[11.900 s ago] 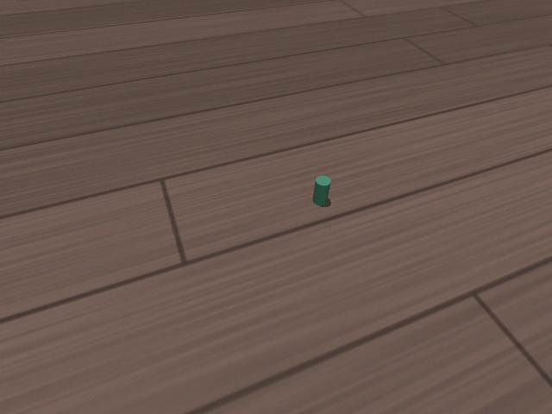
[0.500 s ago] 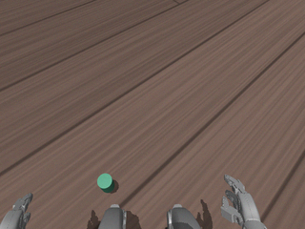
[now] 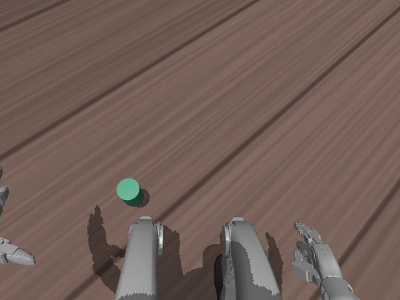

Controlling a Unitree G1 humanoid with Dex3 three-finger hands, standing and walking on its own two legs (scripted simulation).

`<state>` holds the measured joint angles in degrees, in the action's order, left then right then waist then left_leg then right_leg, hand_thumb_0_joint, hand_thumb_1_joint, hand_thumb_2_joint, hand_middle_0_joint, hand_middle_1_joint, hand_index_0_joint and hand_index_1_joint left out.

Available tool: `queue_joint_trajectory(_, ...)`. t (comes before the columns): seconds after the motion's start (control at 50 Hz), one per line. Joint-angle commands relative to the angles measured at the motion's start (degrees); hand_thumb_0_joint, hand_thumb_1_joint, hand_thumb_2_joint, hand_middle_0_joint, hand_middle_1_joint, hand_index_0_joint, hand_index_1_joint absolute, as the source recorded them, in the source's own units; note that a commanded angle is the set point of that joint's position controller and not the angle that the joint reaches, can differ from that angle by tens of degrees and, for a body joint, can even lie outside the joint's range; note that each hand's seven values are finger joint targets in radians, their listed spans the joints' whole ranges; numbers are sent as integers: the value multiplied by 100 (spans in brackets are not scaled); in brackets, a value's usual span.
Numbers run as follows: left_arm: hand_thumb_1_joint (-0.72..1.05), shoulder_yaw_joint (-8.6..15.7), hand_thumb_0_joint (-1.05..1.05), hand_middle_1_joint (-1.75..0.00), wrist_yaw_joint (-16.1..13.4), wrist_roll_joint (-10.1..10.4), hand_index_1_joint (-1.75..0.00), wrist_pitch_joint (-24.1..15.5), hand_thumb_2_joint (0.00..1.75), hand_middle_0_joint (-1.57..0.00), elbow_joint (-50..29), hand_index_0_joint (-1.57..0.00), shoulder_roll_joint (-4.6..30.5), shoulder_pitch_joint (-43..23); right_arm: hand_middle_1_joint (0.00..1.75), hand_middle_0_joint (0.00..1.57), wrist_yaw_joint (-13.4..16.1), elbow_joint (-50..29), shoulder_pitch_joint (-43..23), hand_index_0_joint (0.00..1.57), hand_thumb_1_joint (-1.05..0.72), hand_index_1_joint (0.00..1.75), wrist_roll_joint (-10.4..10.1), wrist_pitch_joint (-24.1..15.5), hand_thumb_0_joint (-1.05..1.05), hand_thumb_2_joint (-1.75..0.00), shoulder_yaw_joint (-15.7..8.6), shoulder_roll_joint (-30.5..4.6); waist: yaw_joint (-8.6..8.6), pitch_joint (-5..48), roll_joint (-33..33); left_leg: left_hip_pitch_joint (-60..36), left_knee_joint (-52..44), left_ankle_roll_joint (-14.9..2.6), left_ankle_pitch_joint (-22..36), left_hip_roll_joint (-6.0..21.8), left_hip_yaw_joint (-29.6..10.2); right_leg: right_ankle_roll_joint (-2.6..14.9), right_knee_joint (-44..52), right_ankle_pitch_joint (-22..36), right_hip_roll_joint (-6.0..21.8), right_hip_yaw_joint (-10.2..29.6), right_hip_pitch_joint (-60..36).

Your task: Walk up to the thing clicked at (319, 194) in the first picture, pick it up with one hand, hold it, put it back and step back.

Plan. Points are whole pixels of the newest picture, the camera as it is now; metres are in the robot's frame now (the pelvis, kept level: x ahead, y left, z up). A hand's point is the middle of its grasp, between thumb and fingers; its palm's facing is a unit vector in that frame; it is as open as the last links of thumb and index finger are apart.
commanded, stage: go down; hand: left
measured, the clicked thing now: (131, 193) +0.40 +0.21 -0.46
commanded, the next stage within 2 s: approach in 1.46 s
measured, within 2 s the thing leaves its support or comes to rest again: neither
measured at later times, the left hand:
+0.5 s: hand (14, 211) +0.29 +0.37 -0.12, palm faces +0.13 -0.98 -0.15, open 17.1 cm
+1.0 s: hand (15, 204) +0.30 +0.39 -0.15, palm faces +0.11 -0.99 -0.11, open 17.3 cm
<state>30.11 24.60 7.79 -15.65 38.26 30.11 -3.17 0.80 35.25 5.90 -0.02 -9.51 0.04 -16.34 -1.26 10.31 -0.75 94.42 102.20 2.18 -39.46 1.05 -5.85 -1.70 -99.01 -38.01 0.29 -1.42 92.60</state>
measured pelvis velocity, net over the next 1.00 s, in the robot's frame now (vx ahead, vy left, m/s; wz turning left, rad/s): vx -0.03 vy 0.00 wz -0.05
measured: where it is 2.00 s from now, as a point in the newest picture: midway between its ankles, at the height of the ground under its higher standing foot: outside the picture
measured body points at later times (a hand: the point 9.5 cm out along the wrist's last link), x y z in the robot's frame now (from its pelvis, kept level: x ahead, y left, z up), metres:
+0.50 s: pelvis -0.03 +0.00 -0.09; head +0.16 +0.04 +0.31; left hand +0.27 +0.43 -0.11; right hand +0.15 -0.27 -0.19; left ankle +0.05 +0.13 -0.50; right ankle +0.06 -0.14 -0.50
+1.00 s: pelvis -0.03 +0.00 -0.14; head +0.17 +0.06 +0.26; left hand +0.29 +0.44 -0.14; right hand +0.14 -0.27 -0.24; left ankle +0.05 +0.13 -0.50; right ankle +0.06 -0.14 -0.50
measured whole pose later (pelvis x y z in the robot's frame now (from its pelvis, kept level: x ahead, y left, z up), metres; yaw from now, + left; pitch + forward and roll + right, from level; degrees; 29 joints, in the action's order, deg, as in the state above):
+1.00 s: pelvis -0.03 +0.00 -0.14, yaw -3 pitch +32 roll -6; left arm 43.9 42.7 14.8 -23.4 53.8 43.3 -20.4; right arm 1.4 39.6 3.8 0.9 -11.6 4.4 -19.8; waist -2.4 7.2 -1.7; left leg 118.7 127.5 2.6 -41.0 -0.4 -8.5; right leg -2.3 -122.9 -39.1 -0.4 -2.0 116.1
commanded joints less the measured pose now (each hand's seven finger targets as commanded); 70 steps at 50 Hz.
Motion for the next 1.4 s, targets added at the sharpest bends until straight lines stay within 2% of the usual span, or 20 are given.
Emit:
queue_joint_trajectory(0.0,-48,1044,0,-7,185,294,-5,-508,7,-3,-716,-4,2033,-160,30,20,110,-488,312,20,-87,30,-35,-268,0,-89,-439,-1157,337,3057,678,-1865,-1038,-344,1982,-84,302,348,820,1531,-84,-49,-1489)
queue_joint_trajectory(0.06,-46,1080,0,-6,386,390,-4,-731,8,-1,-539,-2,2019,-688,30,20,105,-349,308,20,-87,30,-10,-301,0,-89,-427,-1194,163,2818,834,-1604,-845,-324,1679,-51,201,361,473,1266,-88,-120,-879)
queue_joint_trajectory(0.1,-46,1200,0,-7,510,453,-5,-871,9,-1,-356,-3,2188,-962,30,20,122,-326,285,20,-87,30,-25,-326,0,-89,-399,-1215,140,2823,730,-1460,-760,-337,1389,-40,162,356,397,1046,-100,-144,-709)
queue_joint_trajectory(0.14,-44,1142,0,-7,669,500,-5,-970,10,-1,13,-2,2098,-1099,30,20,123,-288,285,20,-87,30,-5,-335,0,-90,-367,-1227,91,2726,725,-1236,-670,-337,1074,-42,173,354,308,845,-104,-154,-548)
queue_joint_trajectory(0.18,-43,1104,0,-8,826,493,-6,-1042,11,0,86,-2,2216,-1442,30,20,152,-261,311,20,-87,30,14,-351,0,-89,-372,-1272,41,2783,825,-1052,-589,-336,694,-53,213,352,275,598,-104,-146,-448)
queue_joint_trajectory(0.22,-42,1264,0,-7,948,478,-5,-1085,10,-1,21,-2,2634,-1689,30,20,168,-239,326,20,-87,30,16,-352,0,-89,-353,-1332,150,2900,948,-1040,-563,-328,451,-37,226,351,228,396,-113,-153,-376)
queue_joint_trajectory(0.26,-43,1324,0,-7,1043,480,-5,-1057,9,-1,131,-3,2701,-1661,30,20,178,-199,343,20,-87,30,30,-358,0,-89,-296,-1386,198,3060,1147,-1185,-495,-286,649,-23,193,367,-6,572,-112,-220,-283)
queue_joint_trajectory(0.3,-46,1538,0,-9,1065,493,-7,-1065,10,-1,121,-3,3028,-1733,30,20,180,-156,377,20,-87,30,20,-341,0,-90,-264,-1409,265,3120,1133,-981,-385,-291,678,-41,222,372,-116,546,-118,-244,-278)
queue_joint_trajectory(0.32,-46,1499,0,-8,1085,507,-7,-1011,10,-1,575,-3,2892,-1392,30,20,184,-158,314,20,-87,30,15,-339,0,-90,-224,-1410,285,2868,945,-750,-363,-304,648,-53,220,367,-165,506,-125,-264,-255)
queue_joint_trajectory(0.4,-46,1674,0,-10,1173,630,-8,-1029,10,-1,480,-3,3088,-1582,30,20,172,-181,220,20,-87,30,0,-322,0,-90,-184,-1441,322,2773,942,-406,-201,-341,414,-60,265,374,-316,342,-148,-265,-81)
queue_joint_trajectory(0.56,-47,1653,0,-10,1500,768,-8,-1177,10,-1,604,-3,3215,-2219,30,20,181,-51,301,20,-88,30,60,-415,0,-90,-136,-1494,73,2808,887,-2,388,-372,568,-60,347,359,-594,482,-156,-247,90)
queue_joint_trajectory(0.72,-49,1822,0,-9,1670,796,-7,-1170,9,-2,531,-3,3622,-2387,30,20,193,40,292,20,-88,30,73,-445,0,-90,-106,-1620,218,2937,1195,-109,434,-329,328,-47,268,372,-911,300,-174,-364,449)
queue_joint_trajectory(0.76,-50,1878,0,-10,1700,825,-8,-1159,9,-2,436,-4,3617,-2289,30,20,191,54,321,20,-88,30,70,-438,0,-90,-99,-1639,248,3138,1336,-274,469,-297,605,-52,232,381,-1067,520,-154,-393,480)
queue_joint_trajectory(0.84,-52,1926,0,-10,1732,893,-8,-1107,9,-2,581,-4,3550,-2183,30,20,189,88,291,20,-88,30,58,-414,0,-90,-91,-1658,250,2911,1282,-110,569,-305,677,-68,228,390,-1170,565,-151,-410,670)
queue_joint_trajectory(0.98,-51,1853,0,-10,1825,903,-8,-1120,8,-2,647,-4,3415,-2366,30,20,159,101,299,20,-89,30,77,-390,0,-90,-79,-1673,114,2876,1298,-164,726,-280,886,-47,148,404,-1410,722,-128,-453,971)
queue_joint_trajectory(1.02,-53,1931,0,-10,1854,920,-8,-1162,8,-3,606,-4,3546,-2556,30,20,156,129,347,20,-89,30,97,-390,0,-90,-59,-1686,84,2969,1308,-176,834,-280,1021,-58,165,403,-1451,808,-120,-435,904)
queue_joint_trajectory(1.12,-56,1923,0,-10,1920,902,-8,-1187,7,-3,770,-5,3632,-2810,30,20,139,119,306,20,-89,30,121,-385,0,-90,-45,-1712,29,2804,1156,152,911,-339,500,-74,238,371,-1401,435,-135,-427,968)
queue_joint_trajectory(1.22,-55,2040,0,-10,1923,867,-8,-1154,8,-3,864,-4,4058,-2920,30,20,134,59,275,20,-89,30,123,-372,0,-90,-1,-1719,120,2742,1001,568,948,-394,45,-102,341,351,-1303,25,-175,-409,820)
queue_joint_trajectory(1.28,-55,2066,0,-10,1963,889,-8,-1134,8,-3,852,-4,4007,-2787,30,20,132,67,311,20,-89,30,131,-367,0,-90,24,-1732,165,3042,1151,307,1029,-350,521,-109,337,368,-1451,409,-160,-409,777)
queue_joint_trajectory(1.38,-54,1997,0,-11,2034,930,-9,-1125,9,-3,1005,-4,3839,-2809,30,20,125,108,330,20,-89,30,118,-350,0,-90,35,-1752,63,2804,1231,294,1104,-327,737,-102,273,391,-1585,598,-148,-444,1034)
